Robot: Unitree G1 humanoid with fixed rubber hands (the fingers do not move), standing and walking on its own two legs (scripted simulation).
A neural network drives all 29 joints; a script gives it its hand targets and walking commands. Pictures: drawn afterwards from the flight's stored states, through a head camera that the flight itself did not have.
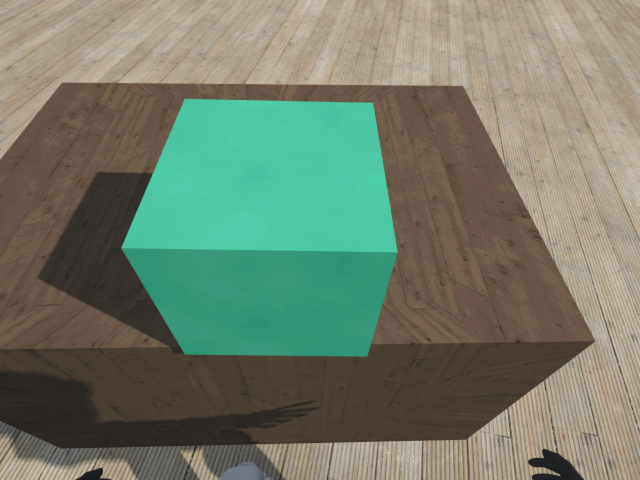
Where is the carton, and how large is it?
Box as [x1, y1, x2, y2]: [121, 99, 397, 356]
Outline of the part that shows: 185,99 121,247 184,353 366,356 397,252 372,103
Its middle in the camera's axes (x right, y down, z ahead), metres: -0.06 -0.01 +0.57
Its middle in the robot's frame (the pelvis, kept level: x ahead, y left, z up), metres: +0.46 +0.07 +0.04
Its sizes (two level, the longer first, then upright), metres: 0.277 0.274 0.256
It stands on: a pedestal, 0.65 m high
